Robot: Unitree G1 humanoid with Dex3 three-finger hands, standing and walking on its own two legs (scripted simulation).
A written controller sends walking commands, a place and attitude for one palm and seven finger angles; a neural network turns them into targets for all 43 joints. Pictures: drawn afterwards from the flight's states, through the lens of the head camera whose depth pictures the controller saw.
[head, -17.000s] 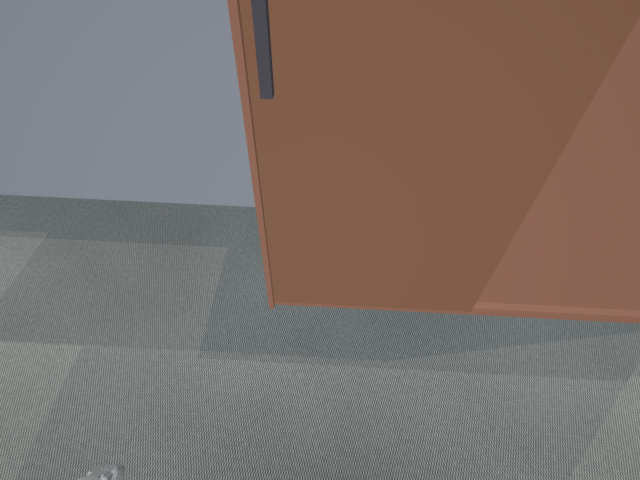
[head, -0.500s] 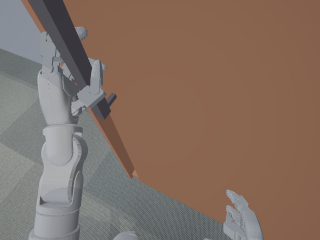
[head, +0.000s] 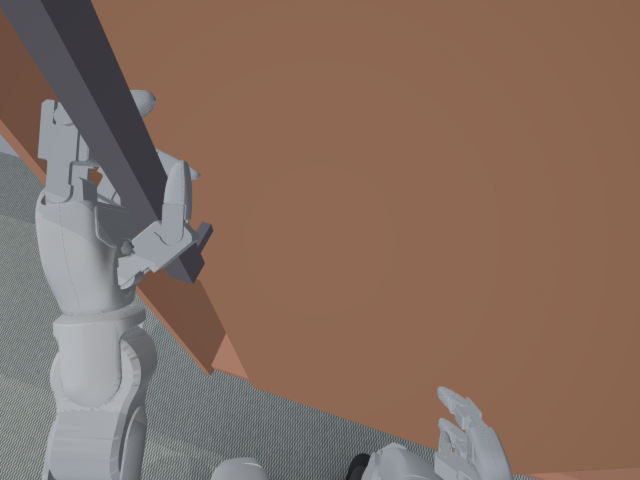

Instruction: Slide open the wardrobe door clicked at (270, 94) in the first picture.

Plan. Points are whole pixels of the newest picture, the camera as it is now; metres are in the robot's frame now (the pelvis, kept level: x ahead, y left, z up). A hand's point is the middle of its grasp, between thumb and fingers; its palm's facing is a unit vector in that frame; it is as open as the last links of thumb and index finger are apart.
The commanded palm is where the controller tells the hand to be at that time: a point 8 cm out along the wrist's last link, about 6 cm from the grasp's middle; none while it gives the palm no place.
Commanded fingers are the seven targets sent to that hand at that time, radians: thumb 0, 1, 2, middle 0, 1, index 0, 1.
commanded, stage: step sideways, sliding the door along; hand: left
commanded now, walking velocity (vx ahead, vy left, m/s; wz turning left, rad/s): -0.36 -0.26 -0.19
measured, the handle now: (144, 134) +0.29 +0.19 +0.28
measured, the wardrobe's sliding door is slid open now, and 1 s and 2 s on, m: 0.14 0.23 0.39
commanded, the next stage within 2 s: none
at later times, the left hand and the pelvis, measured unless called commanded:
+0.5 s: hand (235, 246) +0.24 +0.12 +0.24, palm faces +0.12 -0.99 +0.02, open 7.2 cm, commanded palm +0.21 +0.10 +0.21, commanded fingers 0.00 0.90 0.90 -0.45 -1.40 -0.45 -1.40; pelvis -0.12 -0.01 +0.04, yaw -12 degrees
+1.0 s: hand (313, 271) +0.23 +0.06 +0.24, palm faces +0.27 -0.96 -0.01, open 7.4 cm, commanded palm +0.20 +0.04 +0.22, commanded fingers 0.00 0.90 0.90 -0.45 -1.40 -0.45 -1.40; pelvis -0.20 -0.11 +0.02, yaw -10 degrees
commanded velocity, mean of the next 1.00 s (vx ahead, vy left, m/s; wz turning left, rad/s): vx -0.10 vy -0.29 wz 0.01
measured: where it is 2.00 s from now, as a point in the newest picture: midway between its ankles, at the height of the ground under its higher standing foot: outside the picture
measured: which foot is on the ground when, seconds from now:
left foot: down 0.00-0.66, up 0.68-0.78, down 0.80-1.00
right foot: down 0.00-0.18, up 0.20-0.62, down 0.64-0.78, up 0.80-1.00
